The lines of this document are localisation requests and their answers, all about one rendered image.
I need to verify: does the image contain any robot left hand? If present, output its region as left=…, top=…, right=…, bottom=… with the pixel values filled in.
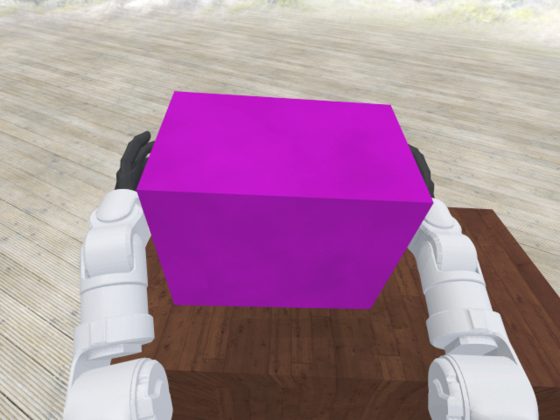
left=115, top=131, right=155, bottom=192

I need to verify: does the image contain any carton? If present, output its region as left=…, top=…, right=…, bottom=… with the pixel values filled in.
left=136, top=91, right=434, bottom=309

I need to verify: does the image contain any robot right hand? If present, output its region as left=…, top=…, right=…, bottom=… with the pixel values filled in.
left=409, top=144, right=435, bottom=199

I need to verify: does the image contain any right robot forearm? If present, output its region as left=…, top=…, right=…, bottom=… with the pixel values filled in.
left=407, top=198, right=539, bottom=420

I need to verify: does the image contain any left robot upper arm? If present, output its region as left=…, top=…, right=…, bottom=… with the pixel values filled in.
left=65, top=358, right=173, bottom=420

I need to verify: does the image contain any pedestal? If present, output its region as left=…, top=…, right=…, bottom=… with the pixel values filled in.
left=110, top=207, right=560, bottom=420

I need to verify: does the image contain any right robot upper arm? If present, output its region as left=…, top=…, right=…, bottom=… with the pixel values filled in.
left=428, top=354, right=537, bottom=420

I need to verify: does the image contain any left robot forearm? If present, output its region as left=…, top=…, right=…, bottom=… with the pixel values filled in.
left=63, top=189, right=155, bottom=420

